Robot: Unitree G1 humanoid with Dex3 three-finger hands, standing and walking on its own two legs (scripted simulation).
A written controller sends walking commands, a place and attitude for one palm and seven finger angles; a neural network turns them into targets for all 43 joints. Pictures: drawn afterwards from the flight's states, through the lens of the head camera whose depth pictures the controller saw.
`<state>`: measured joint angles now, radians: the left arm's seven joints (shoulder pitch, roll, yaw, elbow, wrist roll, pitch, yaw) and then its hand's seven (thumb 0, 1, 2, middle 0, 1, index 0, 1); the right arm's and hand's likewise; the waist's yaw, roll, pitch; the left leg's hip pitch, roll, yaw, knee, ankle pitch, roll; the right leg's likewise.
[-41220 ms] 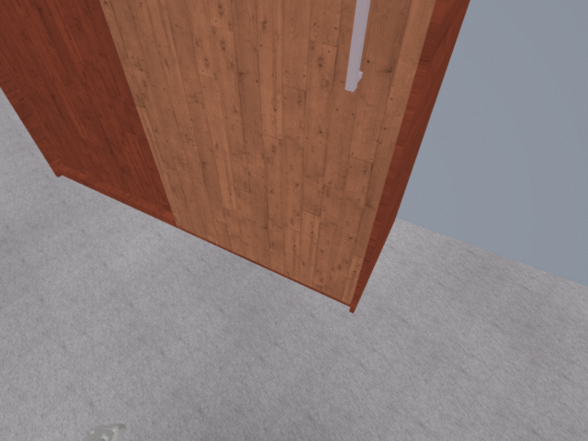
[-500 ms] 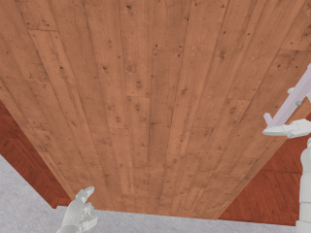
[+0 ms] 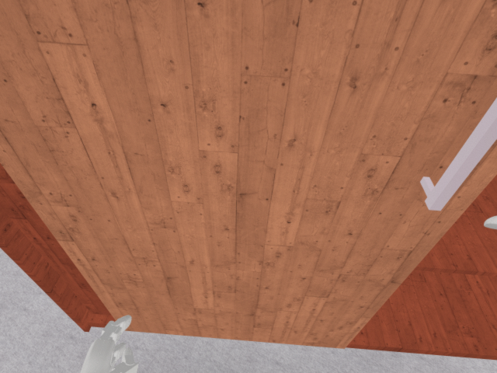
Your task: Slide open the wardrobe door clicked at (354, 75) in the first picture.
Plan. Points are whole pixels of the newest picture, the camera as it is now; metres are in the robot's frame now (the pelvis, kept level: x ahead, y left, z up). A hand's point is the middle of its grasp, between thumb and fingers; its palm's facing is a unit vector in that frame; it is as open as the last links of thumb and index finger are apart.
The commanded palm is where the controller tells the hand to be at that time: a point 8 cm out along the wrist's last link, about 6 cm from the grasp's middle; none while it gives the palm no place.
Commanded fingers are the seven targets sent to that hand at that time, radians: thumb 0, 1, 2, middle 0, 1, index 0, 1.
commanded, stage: slip the hand off the handle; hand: right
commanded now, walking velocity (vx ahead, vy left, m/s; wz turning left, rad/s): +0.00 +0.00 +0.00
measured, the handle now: (469, 137) +0.36 -0.27 +0.25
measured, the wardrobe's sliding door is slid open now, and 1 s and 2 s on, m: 0.65 0.65 0.65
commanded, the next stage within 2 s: draw the hand back to the body in 0.58 s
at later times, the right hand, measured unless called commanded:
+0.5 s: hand out of the picture +0.21 -0.33 +0.24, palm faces +0.51 +0.85 -0.14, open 14.7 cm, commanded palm +0.16 -0.37 +0.23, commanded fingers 0.00 0.55 -0.20 0.25 1.15 0.25 1.15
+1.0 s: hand out of the picture +0.20 -0.30 +0.21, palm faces +0.19 +0.97 -0.17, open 14.7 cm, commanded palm +0.15 -0.35 +0.22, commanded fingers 0.00 0.55 -0.20 0.25 1.15 0.25 1.15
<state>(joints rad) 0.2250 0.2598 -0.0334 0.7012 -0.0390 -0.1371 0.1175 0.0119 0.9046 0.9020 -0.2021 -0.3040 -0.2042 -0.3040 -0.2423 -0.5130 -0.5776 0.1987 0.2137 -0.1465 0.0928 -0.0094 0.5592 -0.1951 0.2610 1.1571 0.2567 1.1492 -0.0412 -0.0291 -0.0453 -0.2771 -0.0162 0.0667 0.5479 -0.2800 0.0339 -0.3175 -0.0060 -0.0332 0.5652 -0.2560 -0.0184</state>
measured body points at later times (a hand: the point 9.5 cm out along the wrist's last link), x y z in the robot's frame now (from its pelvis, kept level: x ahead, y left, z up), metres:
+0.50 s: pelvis +0.00 -0.01 +0.00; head -0.03 +0.00 +0.45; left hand +0.22 +0.20 -0.06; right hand +0.18 -0.38 +0.25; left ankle +0.01 +0.10 -0.73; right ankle +0.03 -0.11 -0.73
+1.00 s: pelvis +0.00 -0.01 +0.00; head -0.05 +0.01 +0.45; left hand +0.22 +0.20 -0.05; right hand +0.19 -0.35 +0.22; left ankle +0.01 +0.10 -0.73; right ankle +0.03 -0.11 -0.73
